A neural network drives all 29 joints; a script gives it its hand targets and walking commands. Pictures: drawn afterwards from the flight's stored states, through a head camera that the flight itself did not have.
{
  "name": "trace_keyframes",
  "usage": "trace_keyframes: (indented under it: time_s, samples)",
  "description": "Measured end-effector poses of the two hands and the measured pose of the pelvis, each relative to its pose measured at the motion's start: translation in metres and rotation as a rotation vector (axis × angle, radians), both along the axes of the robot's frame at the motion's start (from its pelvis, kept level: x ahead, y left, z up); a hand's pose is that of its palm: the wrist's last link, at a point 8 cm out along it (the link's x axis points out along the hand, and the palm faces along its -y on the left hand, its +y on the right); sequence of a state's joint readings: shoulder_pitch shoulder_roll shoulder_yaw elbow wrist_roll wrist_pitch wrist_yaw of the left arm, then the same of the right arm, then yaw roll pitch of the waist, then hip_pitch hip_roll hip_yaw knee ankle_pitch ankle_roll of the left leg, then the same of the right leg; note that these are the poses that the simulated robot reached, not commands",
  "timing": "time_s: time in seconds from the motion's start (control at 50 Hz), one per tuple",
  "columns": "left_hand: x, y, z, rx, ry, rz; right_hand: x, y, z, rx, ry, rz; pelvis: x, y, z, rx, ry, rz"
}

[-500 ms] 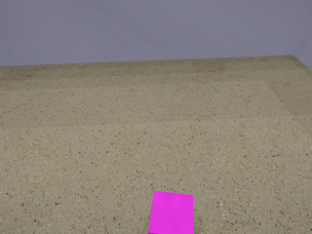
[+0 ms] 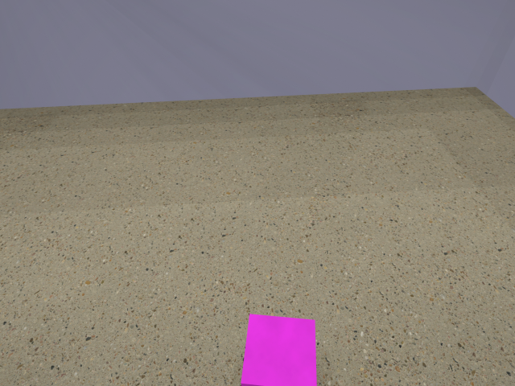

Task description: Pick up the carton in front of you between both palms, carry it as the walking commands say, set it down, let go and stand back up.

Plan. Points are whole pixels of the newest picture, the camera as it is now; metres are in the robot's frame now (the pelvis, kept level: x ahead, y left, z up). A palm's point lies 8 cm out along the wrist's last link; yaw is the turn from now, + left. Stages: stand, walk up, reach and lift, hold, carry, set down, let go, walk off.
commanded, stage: stand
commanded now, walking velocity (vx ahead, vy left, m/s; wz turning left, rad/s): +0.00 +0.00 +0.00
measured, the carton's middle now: (279, 363) +0.39 -0.04 -0.64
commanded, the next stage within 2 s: none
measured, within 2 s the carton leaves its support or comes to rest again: neither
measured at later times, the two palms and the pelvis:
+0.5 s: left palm out of the picture -0.05 +0.23 -0.14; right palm out of the picture -0.07 -0.22 -0.14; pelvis -0.02 +0.01 +0.01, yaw -1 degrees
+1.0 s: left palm out of the picture -0.09 +0.22 -0.14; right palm out of the picture -0.10 -0.19 -0.14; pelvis -0.04 +0.02 +0.01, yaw -1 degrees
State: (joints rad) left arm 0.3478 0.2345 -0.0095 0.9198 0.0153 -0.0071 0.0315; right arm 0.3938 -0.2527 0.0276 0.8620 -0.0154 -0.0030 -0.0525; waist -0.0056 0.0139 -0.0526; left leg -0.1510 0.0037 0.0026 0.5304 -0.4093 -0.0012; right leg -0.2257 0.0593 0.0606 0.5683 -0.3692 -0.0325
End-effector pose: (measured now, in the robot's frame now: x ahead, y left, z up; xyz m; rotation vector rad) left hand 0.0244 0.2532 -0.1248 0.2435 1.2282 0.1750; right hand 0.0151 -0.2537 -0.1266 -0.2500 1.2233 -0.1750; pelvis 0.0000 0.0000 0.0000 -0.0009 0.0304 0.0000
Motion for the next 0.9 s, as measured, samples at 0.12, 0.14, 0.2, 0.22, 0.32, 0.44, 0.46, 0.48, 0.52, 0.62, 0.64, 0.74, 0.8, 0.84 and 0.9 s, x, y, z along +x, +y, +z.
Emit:
trace_keyframes:
  time_s: [0.12,0.14,0.2,0.22,0.32,0.44,0.46,0.48,0.52,0.62,0.64,0.74,0.8,0.84,0.9]
  samples:
    - [-0.022,-0.005,-0.004,-0.015,0.067,0.012,-0.027,0.007,-0.004,0.017,0.076,-0.015,-0.005,0.001,0.002,-0.001,-0.015,-0.004]
    - [-0.026,-0.006,-0.005,-0.018,0.078,0.014,-0.031,0.009,-0.005,0.020,0.088,-0.018,-0.005,0.001,0.002,-0.001,-0.018,-0.004]
    - [-0.036,-0.009,-0.006,-0.027,0.107,0.020,-0.043,0.013,-0.007,0.029,0.119,-0.024,-0.008,0.002,0.003,-0.001,-0.025,-0.006]
    - [-0.040,-0.010,-0.007,-0.030,0.116,0.021,-0.047,0.015,-0.007,0.032,0.129,-0.026,-0.009,0.002,0.003,-0.001,-0.027,-0.006]
    - [-0.055,-0.015,-0.009,-0.045,0.155,0.030,-0.063,0.022,-0.009,0.047,0.169,-0.034,-0.013,0.003,0.004,-0.001,-0.037,-0.008]
    - [-0.070,-0.020,-0.011,-0.060,0.193,0.040,-0.078,0.031,-0.010,0.063,0.204,-0.042,-0.019,0.005,0.005,-0.001,-0.047,-0.010]
    - [-0.073,-0.020,-0.011,-0.062,0.199,0.041,-0.080,0.032,-0.010,0.065,0.209,-0.043,-0.020,0.005,0.006,-0.001,-0.048,-0.011]
    - [-0.075,-0.021,-0.011,-0.064,0.204,0.043,-0.082,0.033,-0.011,0.067,0.214,-0.044,-0.021,0.005,0.006,-0.001,-0.049,-0.011]
    - [-0.080,-0.022,-0.012,-0.068,0.214,0.046,-0.086,0.036,-0.011,0.071,0.222,-0.046,-0.023,0.006,0.006,-0.001,-0.051,-0.012]
    - [-0.090,-0.025,-0.012,-0.078,0.235,0.052,-0.095,0.042,-0.011,0.081,0.240,-0.052,-0.027,0.008,0.007,-0.001,-0.055,-0.013]
    - [-0.092,-0.026,-0.013,-0.079,0.239,0.053,-0.097,0.043,-0.012,0.083,0.243,-0.053,-0.028,0.008,0.007,-0.001,-0.056,-0.013]
    - [-0.100,-0.028,-0.013,-0.087,0.255,0.058,-0.103,0.048,-0.012,0.090,0.254,-0.058,-0.032,0.010,0.007,-0.001,-0.058,-0.014]
    - [-0.105,-0.028,-0.013,-0.092,0.263,0.060,-0.107,0.051,-0.012,0.095,0.260,-0.061,-0.034,0.011,0.007,-0.001,-0.059,-0.014]
    - [-0.107,-0.029,-0.014,-0.094,0.268,0.061,-0.109,0.053,-0.012,0.097,0.262,-0.063,-0.035,0.012,0.008,-0.001,-0.060,-0.015]
    - [-0.111,-0.029,-0.014,-0.098,0.273,0.062,-0.112,0.056,-0.012,0.101,0.266,-0.065,-0.037,0.013,0.008,-0.001,-0.060,-0.015]
